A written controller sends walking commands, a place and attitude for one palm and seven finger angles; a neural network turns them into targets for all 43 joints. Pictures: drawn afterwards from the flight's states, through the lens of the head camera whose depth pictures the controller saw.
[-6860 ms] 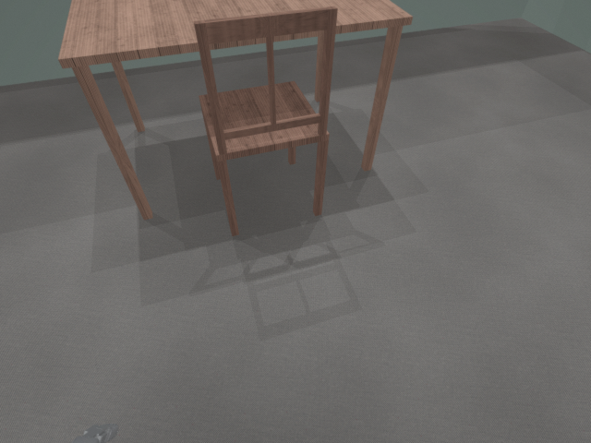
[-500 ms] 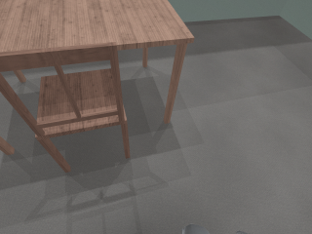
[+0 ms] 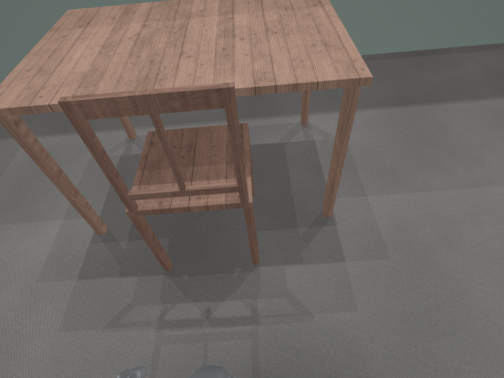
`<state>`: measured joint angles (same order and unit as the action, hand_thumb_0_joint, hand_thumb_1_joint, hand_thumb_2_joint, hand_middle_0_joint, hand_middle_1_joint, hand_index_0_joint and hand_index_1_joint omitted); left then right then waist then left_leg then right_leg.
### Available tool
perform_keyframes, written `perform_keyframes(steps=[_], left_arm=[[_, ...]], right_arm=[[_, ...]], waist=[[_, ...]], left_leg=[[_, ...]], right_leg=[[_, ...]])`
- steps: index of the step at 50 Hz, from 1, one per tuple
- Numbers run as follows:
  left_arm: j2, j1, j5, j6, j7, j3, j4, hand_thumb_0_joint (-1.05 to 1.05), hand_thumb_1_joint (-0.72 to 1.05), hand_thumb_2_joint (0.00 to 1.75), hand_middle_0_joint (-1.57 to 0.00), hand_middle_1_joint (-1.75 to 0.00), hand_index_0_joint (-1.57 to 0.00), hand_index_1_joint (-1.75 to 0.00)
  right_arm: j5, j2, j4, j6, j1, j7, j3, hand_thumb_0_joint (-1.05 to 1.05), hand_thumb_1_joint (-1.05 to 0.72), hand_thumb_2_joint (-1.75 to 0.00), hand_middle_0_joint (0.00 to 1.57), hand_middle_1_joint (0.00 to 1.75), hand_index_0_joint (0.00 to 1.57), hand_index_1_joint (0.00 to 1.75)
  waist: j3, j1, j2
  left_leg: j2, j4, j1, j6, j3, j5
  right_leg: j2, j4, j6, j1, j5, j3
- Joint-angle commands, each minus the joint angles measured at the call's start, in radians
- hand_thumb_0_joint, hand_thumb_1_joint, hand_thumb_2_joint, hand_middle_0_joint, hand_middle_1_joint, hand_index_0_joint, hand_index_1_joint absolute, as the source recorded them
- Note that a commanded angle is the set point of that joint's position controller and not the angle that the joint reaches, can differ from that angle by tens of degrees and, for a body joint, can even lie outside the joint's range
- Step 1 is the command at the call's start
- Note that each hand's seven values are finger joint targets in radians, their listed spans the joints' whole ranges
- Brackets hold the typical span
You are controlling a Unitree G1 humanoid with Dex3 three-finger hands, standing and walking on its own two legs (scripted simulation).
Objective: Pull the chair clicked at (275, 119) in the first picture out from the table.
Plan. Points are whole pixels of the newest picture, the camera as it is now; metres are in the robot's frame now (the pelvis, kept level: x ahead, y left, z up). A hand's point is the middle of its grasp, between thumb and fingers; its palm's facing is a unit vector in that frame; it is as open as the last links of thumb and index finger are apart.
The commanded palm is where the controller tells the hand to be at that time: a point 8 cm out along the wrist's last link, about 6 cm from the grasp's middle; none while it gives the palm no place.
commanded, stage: take the last steps up to it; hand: left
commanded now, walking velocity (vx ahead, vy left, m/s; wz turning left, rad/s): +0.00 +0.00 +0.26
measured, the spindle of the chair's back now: (170, 155) +0.67 +0.26 -0.10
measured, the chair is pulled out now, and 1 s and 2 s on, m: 0.00 0.00 0.00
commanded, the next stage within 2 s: come to a stop and stand still in 0.84 s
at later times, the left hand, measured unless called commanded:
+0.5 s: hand out of the picture +0.04 +0.23 -0.17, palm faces +0.13 -0.97 -0.19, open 7.4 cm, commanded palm none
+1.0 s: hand (176, 335) +0.23 +0.17 -0.16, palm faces +0.13 -0.97 -0.20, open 7.3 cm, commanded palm none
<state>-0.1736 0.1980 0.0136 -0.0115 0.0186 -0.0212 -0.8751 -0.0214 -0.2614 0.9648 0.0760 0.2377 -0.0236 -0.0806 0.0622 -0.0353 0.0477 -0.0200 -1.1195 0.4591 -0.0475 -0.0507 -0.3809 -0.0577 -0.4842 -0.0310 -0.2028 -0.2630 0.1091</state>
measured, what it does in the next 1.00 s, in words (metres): walks ahead: left foot, then right foot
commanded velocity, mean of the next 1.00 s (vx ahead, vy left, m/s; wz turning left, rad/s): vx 0.19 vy -0.01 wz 0.04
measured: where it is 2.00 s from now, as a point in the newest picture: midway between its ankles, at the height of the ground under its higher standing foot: outside the picture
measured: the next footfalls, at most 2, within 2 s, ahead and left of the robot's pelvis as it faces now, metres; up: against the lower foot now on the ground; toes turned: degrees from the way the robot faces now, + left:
left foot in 0.24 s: +0.00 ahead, +0.15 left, +0.00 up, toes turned +6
right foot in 0.66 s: +0.26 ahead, -0.08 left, +0.00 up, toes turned -3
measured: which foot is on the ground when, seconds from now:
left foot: up 0.00-0.22, down 0.24-0.68, up 0.70-1.00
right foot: down 0.00-0.24, up 0.26-0.64, down 0.66-1.00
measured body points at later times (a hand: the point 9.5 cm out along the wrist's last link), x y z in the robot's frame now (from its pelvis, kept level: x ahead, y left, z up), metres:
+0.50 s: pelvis +0.06 +0.04 +0.00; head +0.06 +0.05 +0.45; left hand +0.03 +0.28 -0.16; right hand +0.07 -0.18 -0.15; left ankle -0.04 +0.14 -0.74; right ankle +0.12 -0.08 -0.69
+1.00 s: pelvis +0.22 +0.00 +0.00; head +0.24 -0.01 +0.45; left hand +0.22 +0.23 -0.15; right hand +0.28 -0.23 -0.16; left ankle +0.25 +0.13 -0.71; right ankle +0.22 -0.08 -0.74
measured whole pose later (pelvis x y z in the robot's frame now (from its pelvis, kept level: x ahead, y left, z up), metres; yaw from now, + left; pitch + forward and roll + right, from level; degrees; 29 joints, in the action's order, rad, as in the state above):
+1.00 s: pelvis +0.22 +0.00 +0.00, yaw +5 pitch +0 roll +0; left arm -0.14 0.26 0.02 0.06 0.01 -0.03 -1.08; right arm -0.02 -0.18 1.06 -0.02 0.22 0.01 -0.04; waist 0.02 0.00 0.04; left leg 0.07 -0.79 0.44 -0.01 0.05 -0.29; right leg 0.02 -0.36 -0.07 -0.15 -0.21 0.16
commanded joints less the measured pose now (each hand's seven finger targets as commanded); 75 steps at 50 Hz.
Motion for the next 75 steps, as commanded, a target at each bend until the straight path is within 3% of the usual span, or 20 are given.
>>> perform_keyframes(steps=[1, 7, 10, 12, 13, 19, 28, 31, 32, 34, 35, 37, 40, 51, 57, 62, 66, 71, 73, 75], left_arm=[[-0.211, 0.063, 0.011, 0.023, 0.015, -0.06, 0.035, 0.0, 0.9, 0.9, -0.2, -0.3, -0.2, -0.3], [-0.24, 0.136, 0.019, 0.026, 0.004, -0.069, -0.044, 0.0, 0.9, 0.9, -0.2, -0.3, -0.2, -0.3], [-0.217, 0.093, 0.007, 0.022, -0.006, -0.063, -0.069, 0.0, 0.9, 0.9, -0.2, -0.3, -0.2, -0.3], [-0.096, 0.096, 0.001, 0.017, -0.024, -0.034, -0.039, 0.0, 0.9, 0.9, -0.2, -0.3, -0.2, -0.3], [-0.109, 0.037, 0.009, 0.026, -0.026, -0.031, -0.007, 0.0, 0.9, 0.9, -0.2, -0.3, -0.2, -0.3], [-0.108, 0.085, 0.011, 0.027, -0.044, -0.031, -0.107, 0.0, 0.9, 0.9, -0.2, -0.3, -0.2, -0.3], [-0.059, -0.032, 0.003, 0.033, -0.046, -0.031, -0.069, 0.0, 0.9, 0.9, -0.2, -0.3, -0.2, -0.3], [-0.075, 0.119, 0.005, 0.046, -0.042, -0.047, -0.12, 0.0, 0.9, 0.9, -0.2, -0.3, -0.2, -0.3], [-0.119, 0.245, 0.008, 0.056, -0.038, -0.058, -0.157, 0.0, 0.9, 0.9, -0.2, -0.3, -0.2, -0.3], [-0.264, 0.419, 0.004, 0.071, -0.019, -0.087, -0.2, 0.0, 0.9, 0.9, -0.2, -0.3, -0.2, -0.3], [-0.251, 0.332, -0.005, 0.068, -0.017, -0.086, -0.185, 0.0, 0.9, 0.9, -0.2, -0.3, -0.2, -0.3], [-0.157, 0.156, -0.003, 0.063, -0.004, -0.063, -0.137, 0.0, 0.9, 0.9, -0.2, -0.3, -0.2, -0.3], [-0.073, 0.081, 0.007, 0.08, 0.003, -0.037, -0.128, 0.0, 0.9, 0.9, -0.2, -0.3, -0.2, -0.3], [-0.081, 0.122, -0.001, 0.06, 0.013, -0.018, -0.192, 0.0, 0.9, 0.9, -0.2, -0.3, -0.2, -0.3], [-0.056, 0.189, -0.01, 0.008, 0.036, -0.008, -0.203, 0.0, 0.9, 0.9, -0.2, -0.3, -0.2, -0.3], [-0.08, 0.165, -0.004, -0.019, 0.027, -0.024, -0.186, 0.0, 0.9, 0.9, -0.2, -0.3, -0.2, -0.3], [-0.059, 0.149, 0.0, -0.03, 0.024, -0.035, -0.147, 0.0, 0.9, 0.9, -0.2, -0.3, -0.2, -0.3], [-0.06, 0.223, 0.009, -0.013, 0.02, -0.025, -0.164, 0.0, 0.9, 0.9, -0.2, -0.3, -0.2, -0.3], [-0.169, 0.126, 0.015, 0.003, 0.022, -0.025, -0.137, 0.0, 0.9, 0.9, -0.2, -0.3, -0.2, -0.3], [-0.185, 0.048, 0.014, 0.007, 0.019, -0.03, -0.114, 0.0, 0.9, 0.9, -0.2, -0.3, -0.2, -0.3]], right_arm=[[0.004, -0.049, -0.072, -0.019, -0.069, 0.007, -0.003, 0.0, -0.9, -0.9, 0.2, 0.3, 0.2, 0.3], [0.007, -0.022, -0.058, -0.048, -0.09, 0.007, 0.022, 0.0, -0.9, -0.9, 0.2, 0.3, 0.2, 0.3], [0.001, -0.026, -0.007, -0.081, 0.043, 0.013, 0.03, 0.0, -0.9, -0.9, 0.2, 0.3, 0.2, 0.3], [-0.01, -0.181, 0.021, -0.09, 0.168, 0.026, -0.002, 0.0, -0.9, -0.9, 0.2, 0.3, 0.2, 0.3], [-0.008, -0.202, 0.016, -0.083, 0.19, 0.035, -0.002, 0.0, -0.9, -0.9, 0.2, 0.3, 0.2, 0.3], [0.006, -0.062, 0.026, -0.131, 0.104, 0.051, 0.039, 0.0, -0.9, -0.9, 0.2, 0.3, 0.2, 0.3], [-0.005, -0.062, 0.102, -0.137, 0.178, 0.055, 0.025, 0.0, -0.9, -0.9, 0.2, 0.3, 0.2, 0.3], [-0.003, -0.062, 0.115, -0.131, 0.154, 0.056, 0.024, 0.0, -0.9, -0.9, 0.2, 0.3, 0.2, 0.3], [0.004, -0.049, 0.12, -0.134, 0.157, 0.051, 0.025, 0.0, -0.9, -0.9, 0.2, 0.3, 0.2, 0.3], [0.021, 0.02, 0.091, -0.14, 0.227, 0.044, 0.033, 0.0, -0.9, -0.9, 0.2, 0.3, 0.2, 0.3], [0.02, 0.012, 0.09, -0.132, 0.161, 0.044, 0.028, 0.0, -0.9, -0.9, 0.2, 0.3, 0.2, 0.3], [0.008, 0.028, 0.08, -0.123, 0.099, 0.035, 0.023, 0.0, -0.9, -0.9, 0.2, 0.3, 0.2, 0.3], [-0.004, 0.073, 0.107, -0.099, 0.168, 0.031, 0.034, 0.0, -0.9, -0.9, 0.2, 0.3, 0.2, 0.3], [0.009, 0.09, 0.096, -0.101, 0.038, 0.041, 0.066, 0.0, -0.9, -0.9, 0.2, 0.3, 0.2, 0.3], [0.018, -0.028, 0.096, -0.096, 0.018, 0.071, 0.047, 0.0, -0.9, -0.9, 0.2, 0.3, 0.2, 0.3], [0.009, -0.064, 0.058, -0.073, -0.028, 0.086, 0.016, 0.0, -0.9, -0.9, 0.2, 0.3, 0.2, 0.3], [0.0, -0.086, 0.025, -0.054, -0.068, 0.076, -0.005, 0.0, -0.9, -0.9, 0.2, 0.3, 0.2, 0.3], [0.007, -0.055, 0.019, -0.05, -0.094, 0.054, -0.003, 0.0, -0.9, -0.9, 0.2, 0.3, 0.2, 0.3], [0.022, 0.043, 0.005, -0.041, -0.072, 0.039, 0.016, 0.0, -0.9, -0.9, 0.2, 0.3, 0.2, 0.3], [0.009, 0.025, 0.001, -0.026, -0.122, 0.037, 0.017, 0.0, -0.9, -0.9, 0.2, 0.3, 0.2, 0.3]], waist=[[-0.044, 0.059, -0.216], [-0.082, 0.091, -0.247], [-0.077, 0.018, -0.19], [-0.07, -0.032, 0.251], [0.004, -0.047, 0.175], [0.056, 0.03, 0.073], [0.108, 0.004, 0.059], [0.044, 0.078, 0.024], [-0.027, 0.132, -0.067], [-0.209, 0.147, -0.35], [-0.169, 0.142, -0.307], [-0.037, 0.08, -0.078], [-0.035, 0.01, -0.107], [-0.068, 0.044, -0.155], [-0.063, 0.064, 0.168], [-0.117, 0.047, 0.091], [-0.167, 0.041, 0.075], [-0.156, 0.073, 0.028], [-0.049, 0.026, -0.241], [0.028, 0.042, -0.297]], left_leg=[[0.027, 0.115, 0.026, -0.01, 0.033, -0.041], [0.017, 0.412, -0.116, 0.029, 0.098, -0.085], [0.007, 0.734, -0.386, 0.058, 0.129, 0.071], [0.341, 0.905, -0.584, 0.177, -0.322, -0.093], [0.406, 0.95, -0.503, 0.259, -0.418, -0.118], [0.254, 0.959, -0.405, 0.227, -0.117, 0.272], [0.276, 0.9, -0.371, 0.231, -0.044, 0.421], [0.233, 0.72, -0.3, 0.191, 0.004, 0.489], [0.181, 0.552, -0.241, 0.161, 0.04, 0.464], [-0.009, -0.029, 0.022, 0.102, 0.108, -0.206], [0.033, -0.154, 0.057, 0.112, 0.016, -0.183], [0.105, -0.173, 0.082, 0.107, 0.003, -0.013], [0.123, -0.031, -0.007, 0.072, 0.039, 0.073], [0.074, 0.559, -0.184, 0.023, 0.103, 0.181], [0.294, 0.731, -0.344, 0.162, -0.079, 0.984], [0.365, 0.748, -0.414, 0.259, -0.113, 1.031], [0.347, 0.73, -0.379, 0.248, -0.069, 0.848], [0.233, 0.677, -0.206, 0.14, -0.008, 0.329], [0.065, 0.556, -0.11, 0.031, 0.095, -0.004], [0.057, 0.416, -0.166, 0.038, 0.047, -0.061]], right_leg=[[-0.241, 0.181, -0.117, 0.088, 0.322, -0.166], [-0.261, 0.197, -0.129, 0.117, 0.143, -0.192], [-0.191, 0.118, -0.062, -0.06, -0.139, -0.119], [-0.005, -0.291, 0.031, -0.409, -0.291, 0.053], [-0.006, -0.408, 0.024, -0.491, -0.309, -0.003], [-0.043, -0.571, 0.045, -0.439, -0.027, -0.072], [-0.027, -0.233, 0.027, -0.308, -0.005, -0.014], [0.037, -0.097, -0.001, -0.034, 0.064, 0.031], [0.026, -0.036, -0.012, 0.141, 0.091, -0.01], [-0.376, 0.216, -0.192, 0.345, 0.089, -0.611], [-0.373, 0.28, -0.211, 0.241, -0.061, -0.639], [-0.316, 0.297, -0.184, 0.039, -0.139, -0.457], [-0.229, 0.299, -0.14, -0.073, 0.141, -0.202], [-0.154, 0.155, -0.106, 0.073, 0.616, -0.078], [-0.014, -0.023, 0.042, -0.001, -0.013, -0.034], [0.009, -0.351, 0.044, -0.142, -0.289, -0.106], [0.018, -0.419, 0.054, -0.162, -0.274, -0.117], [0.017, 0.033, 0.051, 0.052, 0.022, -0.064], [-0.208, 0.225, -0.043, -0.054, 0.002, -0.331], [-0.235, 0.289, -0.122, -0.241, -0.08, -0.386]])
